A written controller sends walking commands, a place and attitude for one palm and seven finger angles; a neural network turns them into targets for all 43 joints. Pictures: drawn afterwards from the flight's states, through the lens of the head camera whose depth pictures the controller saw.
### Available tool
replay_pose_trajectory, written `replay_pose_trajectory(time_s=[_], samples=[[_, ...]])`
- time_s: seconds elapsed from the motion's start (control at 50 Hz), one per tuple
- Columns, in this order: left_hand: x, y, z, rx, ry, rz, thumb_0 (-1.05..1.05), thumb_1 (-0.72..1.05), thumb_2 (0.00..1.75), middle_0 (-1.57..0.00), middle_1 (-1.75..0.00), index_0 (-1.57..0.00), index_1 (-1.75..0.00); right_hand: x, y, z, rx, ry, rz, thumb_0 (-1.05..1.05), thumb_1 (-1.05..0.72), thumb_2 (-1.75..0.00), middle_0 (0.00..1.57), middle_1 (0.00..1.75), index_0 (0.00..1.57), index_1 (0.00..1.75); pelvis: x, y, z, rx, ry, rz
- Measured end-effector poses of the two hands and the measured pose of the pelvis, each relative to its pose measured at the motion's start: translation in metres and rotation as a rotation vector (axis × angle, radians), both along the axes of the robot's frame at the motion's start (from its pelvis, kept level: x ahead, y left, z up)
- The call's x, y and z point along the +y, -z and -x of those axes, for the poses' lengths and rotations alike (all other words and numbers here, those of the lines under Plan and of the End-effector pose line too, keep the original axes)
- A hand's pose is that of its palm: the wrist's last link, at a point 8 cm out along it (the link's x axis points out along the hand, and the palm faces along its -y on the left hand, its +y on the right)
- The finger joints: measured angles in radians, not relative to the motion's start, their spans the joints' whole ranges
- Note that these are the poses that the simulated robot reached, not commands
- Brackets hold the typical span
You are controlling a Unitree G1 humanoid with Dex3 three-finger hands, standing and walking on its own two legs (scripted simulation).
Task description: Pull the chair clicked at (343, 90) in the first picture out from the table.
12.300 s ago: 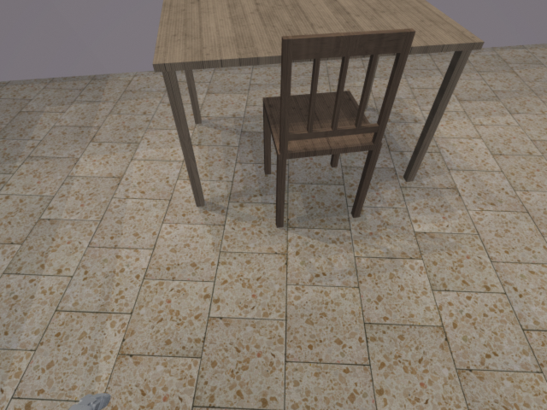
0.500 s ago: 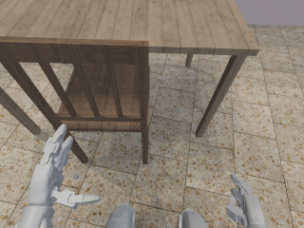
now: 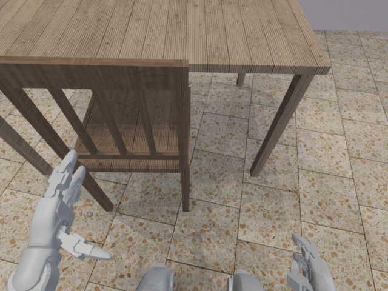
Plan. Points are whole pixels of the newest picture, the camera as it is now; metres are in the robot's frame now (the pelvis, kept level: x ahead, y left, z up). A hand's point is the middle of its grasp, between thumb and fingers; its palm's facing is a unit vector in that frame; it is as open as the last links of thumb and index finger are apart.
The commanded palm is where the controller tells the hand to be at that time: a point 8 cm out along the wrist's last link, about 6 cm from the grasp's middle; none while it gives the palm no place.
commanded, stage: raise the hand toward the chair's back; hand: left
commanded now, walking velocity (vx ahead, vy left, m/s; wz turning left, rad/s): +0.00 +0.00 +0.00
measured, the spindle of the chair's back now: (112, 125) +0.50 +0.25 -0.02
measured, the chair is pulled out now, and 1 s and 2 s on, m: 0.00 0.00 0.00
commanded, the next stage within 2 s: aim the fingers beside a spindle in 0.42 s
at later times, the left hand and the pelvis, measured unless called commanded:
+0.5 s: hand (91, 218) +0.24 +0.20 +0.05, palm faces +0.05 -1.00 -0.06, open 16.9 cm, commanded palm +0.21 +0.26 +0.05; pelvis +0.00 +0.00 +0.00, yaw +0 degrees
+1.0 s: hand (114, 203) +0.27 +0.17 +0.03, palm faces +0.01 -1.00 -0.04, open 16.9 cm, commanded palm +0.26 +0.23 +0.03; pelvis -0.01 -0.01 -0.01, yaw +0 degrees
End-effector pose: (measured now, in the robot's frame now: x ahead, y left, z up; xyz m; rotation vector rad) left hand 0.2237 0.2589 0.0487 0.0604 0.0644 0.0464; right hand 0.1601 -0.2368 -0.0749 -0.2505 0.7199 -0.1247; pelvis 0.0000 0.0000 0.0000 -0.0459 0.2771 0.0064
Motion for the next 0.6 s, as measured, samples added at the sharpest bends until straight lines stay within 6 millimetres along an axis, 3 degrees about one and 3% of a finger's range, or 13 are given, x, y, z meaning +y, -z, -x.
replay_pose_trajectory(time_s=[0.18, 0.6], samples=[[-0.0045, -0.0005, 0.0005, -0.004, 0.004, 0.000, -0.01, -0.50, 0.30, -0.06, -0.08, -0.06, -0.08, -0.0081, -0.0038, 0.0049, -0.003, 0.021, 0.012, 0.02, -0.90, -0.90, 0.20, 0.30, 0.20, 0.30, -0.0005, -0.0017, 0.0001, -0.003, 0.004, -0.004], [-0.0085, 0.0006, 0.0073, -0.014, -0.002, 0.003, -0.01, -0.50, 0.30, -0.06, -0.08, -0.06, -0.08, -0.0008, -0.0007, -0.0042, -0.034, -0.016, -0.015, 0.02, -0.90, -0.90, 0.20, 0.30, 0.20, 0.30, -0.0055, 0.0012, 0.0052, -0.005, -0.003, -0.006]])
